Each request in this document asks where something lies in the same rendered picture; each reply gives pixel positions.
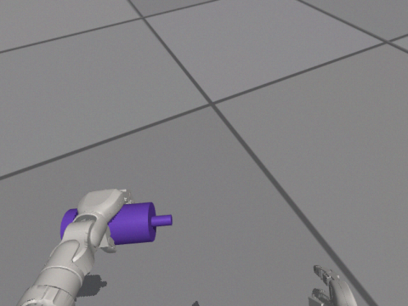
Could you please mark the bottle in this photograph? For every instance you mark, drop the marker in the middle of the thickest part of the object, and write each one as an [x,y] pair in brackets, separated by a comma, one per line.
[134,223]

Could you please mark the left robot hand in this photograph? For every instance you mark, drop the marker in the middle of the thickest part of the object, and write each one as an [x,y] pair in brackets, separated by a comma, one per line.
[106,202]

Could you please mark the left robot arm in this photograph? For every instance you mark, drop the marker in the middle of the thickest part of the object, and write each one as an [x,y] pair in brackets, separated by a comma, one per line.
[63,275]

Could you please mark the right robot hand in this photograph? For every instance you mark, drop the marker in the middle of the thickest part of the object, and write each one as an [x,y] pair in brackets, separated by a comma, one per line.
[340,293]

